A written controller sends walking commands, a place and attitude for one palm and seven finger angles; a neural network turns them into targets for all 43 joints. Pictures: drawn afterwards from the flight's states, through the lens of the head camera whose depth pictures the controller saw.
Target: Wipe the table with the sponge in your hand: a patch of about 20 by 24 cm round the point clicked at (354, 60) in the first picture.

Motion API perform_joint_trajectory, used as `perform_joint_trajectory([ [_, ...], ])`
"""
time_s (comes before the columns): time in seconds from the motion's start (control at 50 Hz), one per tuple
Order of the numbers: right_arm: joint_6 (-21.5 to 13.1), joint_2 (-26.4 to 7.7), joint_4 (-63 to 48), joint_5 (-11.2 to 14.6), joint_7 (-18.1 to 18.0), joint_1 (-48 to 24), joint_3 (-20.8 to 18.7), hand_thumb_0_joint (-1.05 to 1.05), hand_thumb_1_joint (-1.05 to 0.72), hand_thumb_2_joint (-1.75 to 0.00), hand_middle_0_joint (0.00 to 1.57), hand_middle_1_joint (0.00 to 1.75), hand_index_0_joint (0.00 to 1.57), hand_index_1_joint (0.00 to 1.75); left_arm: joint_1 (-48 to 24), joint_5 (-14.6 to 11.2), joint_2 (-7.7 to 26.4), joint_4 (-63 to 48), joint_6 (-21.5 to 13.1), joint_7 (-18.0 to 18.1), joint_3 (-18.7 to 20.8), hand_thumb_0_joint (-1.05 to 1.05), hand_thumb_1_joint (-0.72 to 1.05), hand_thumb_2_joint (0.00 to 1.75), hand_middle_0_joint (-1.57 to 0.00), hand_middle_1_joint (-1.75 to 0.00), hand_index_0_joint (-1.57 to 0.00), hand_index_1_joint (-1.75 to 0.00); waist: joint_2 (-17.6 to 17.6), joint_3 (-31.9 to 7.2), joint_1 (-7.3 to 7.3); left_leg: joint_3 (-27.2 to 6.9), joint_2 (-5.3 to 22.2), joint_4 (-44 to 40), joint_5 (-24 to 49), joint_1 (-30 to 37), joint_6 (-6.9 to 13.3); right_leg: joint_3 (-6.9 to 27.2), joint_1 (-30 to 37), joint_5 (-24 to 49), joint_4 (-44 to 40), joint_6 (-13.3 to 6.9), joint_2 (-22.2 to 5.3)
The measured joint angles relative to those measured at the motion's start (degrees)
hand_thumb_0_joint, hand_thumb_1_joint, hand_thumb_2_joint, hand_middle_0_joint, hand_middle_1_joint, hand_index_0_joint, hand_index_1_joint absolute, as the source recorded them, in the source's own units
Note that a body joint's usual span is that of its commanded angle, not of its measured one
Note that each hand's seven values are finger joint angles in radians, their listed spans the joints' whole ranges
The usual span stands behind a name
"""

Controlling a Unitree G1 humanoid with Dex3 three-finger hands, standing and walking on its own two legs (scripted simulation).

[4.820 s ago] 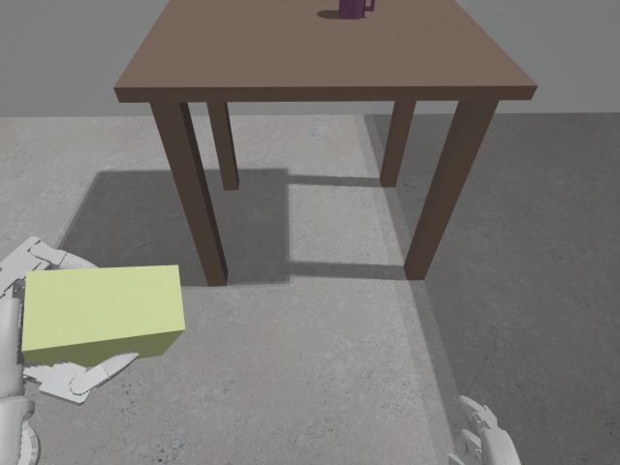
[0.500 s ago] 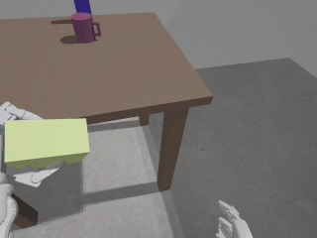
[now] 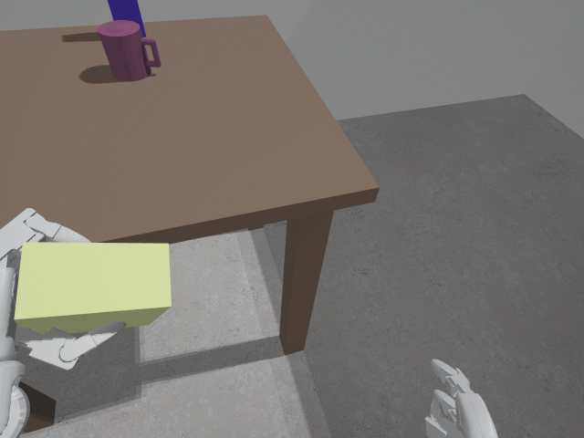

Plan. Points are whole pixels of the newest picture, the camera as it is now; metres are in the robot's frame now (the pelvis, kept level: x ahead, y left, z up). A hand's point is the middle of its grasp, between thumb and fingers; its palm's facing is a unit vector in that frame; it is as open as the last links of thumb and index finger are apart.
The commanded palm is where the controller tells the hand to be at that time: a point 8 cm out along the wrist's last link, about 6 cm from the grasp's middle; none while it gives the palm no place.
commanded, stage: come to a stop and stand still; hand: left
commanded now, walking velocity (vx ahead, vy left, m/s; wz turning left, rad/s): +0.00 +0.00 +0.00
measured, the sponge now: (118, 289) +0.24 +0.21 +0.13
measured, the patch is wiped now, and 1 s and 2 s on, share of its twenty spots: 0.00 0.00 0.00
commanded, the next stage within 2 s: look again from close up in 0.20 s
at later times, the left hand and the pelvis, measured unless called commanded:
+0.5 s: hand (59, 296) +0.22 +0.25 +0.15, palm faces +0.40 -0.84 -0.36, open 10.6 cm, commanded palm +0.16 +0.28 +0.17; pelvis +0.00 +0.00 +0.00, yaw +1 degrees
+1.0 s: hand (76, 277) +0.24 +0.25 +0.14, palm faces +0.40 -0.84 -0.36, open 10.6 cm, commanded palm +0.19 +0.28 +0.17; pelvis +0.02 +0.00 -0.01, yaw -1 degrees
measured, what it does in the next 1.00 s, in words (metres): stands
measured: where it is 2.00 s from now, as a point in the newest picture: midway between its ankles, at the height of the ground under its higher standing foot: outside the picture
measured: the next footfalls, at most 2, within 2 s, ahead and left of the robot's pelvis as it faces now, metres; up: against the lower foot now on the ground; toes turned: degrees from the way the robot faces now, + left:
right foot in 1.40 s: +0.12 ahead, -0.01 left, +0.00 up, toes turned -8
left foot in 1.74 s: +0.23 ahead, +0.20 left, +0.00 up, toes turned -2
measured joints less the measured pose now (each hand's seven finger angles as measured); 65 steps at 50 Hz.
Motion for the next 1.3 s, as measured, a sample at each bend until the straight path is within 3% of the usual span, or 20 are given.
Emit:
perform_joint_trajectory([
  [0.32,2.4,1.4,-0.1,0.2,-0.8,-0.5,1.2,0.01,-0.9,-0.9,0.2,0.3,0.2,0.3,-0.3,-0.5,-1.2,1.5,1.8,0.4,-1.3,-0.01,-0.53,1.0,-0.67,-1.36,-0.67,-1.36,0.7,-1.0,1.42,-0.7,-0.3,-1.9,0.7,1.3,0.0,-0.6,1.6,0.6,-2.2,0.1,-0.3],
  [0.76,3.4,0.9,0.4,0.5,-0.9,0.6,0.5,0.01,-0.9,-0.9,0.2,0.3,0.2,0.3,0.8,-0.4,-0.8,1.1,2.5,0.8,-1.4,-0.01,-0.53,1.0,-0.67,-1.36,-0.67,-1.36,0.5,-0.9,0.88,-0.7,-0.6,-1.5,0.6,1.0,0.3,-0.6,1.3,0.3,-1.5,0.3,-0.6],
  [1.02,3.0,0.3,0.9,0.3,-1.2,1.0,0.1,0.01,-0.9,-0.9,0.2,0.3,0.2,0.3,0.5,-0.2,-1.0,1.6,1.7,1.6,-0.7,-0.01,-0.53,1.0,-0.67,-1.36,-0.67,-1.36,1.0,-2.8,0.66,1.3,-0.3,6.9,-6.4,-0.7,0.6,1.3,-2.7,-7.5,10.1,0.0,-0.2],
  [1.14,3.6,-0.1,0.9,0.7,-0.6,0.3,-0.4,0.01,-0.9,-0.9,0.2,0.3,0.2,0.3,0.1,-0.5,-0.6,0.3,0.7,1.5,-0.1,-0.01,-0.53,1.0,-0.67,-1.36,-0.67,-1.36,1.6,-2.1,-0.17,1.7,0.5,12.3,-10.6,-2.0,0.3,1.6,-3.7,-11.2,14.6,-0.2,0.5],
  [1.22,4.3,0.0,0.9,1.0,-0.2,-1.0,-0.7,0.01,-0.9,-0.9,0.2,0.3,0.2,0.3,0.7,-0.8,0.4,-1.8,-0.1,1.4,0.8,-0.01,-0.53,1.0,-0.67,-1.36,-0.67,-1.36,0.0,-0.7,-0.44,3.4,-0.4,12.6,-11.9,-1.0,1.0,3.1,-5.1,-13.1,18.6,0.1,-0.2],
  [1.3,3.5,1.1,-0.3,0.7,0.2,-0.7,-0.9,0.01,-0.9,-0.9,0.2,0.3,0.2,0.3,3.1,-0.8,1.4,-3.4,0.1,1.6,2.1,-0.01,-0.53,1.0,-0.67,-1.36,-0.67,-1.36,-0.4,0.2,-0.88,5.6,-1.1,10.8,-12.2,1.8,1.5,-0.9,-10.1,-15.8,29.8,-0.5,-1.8],
])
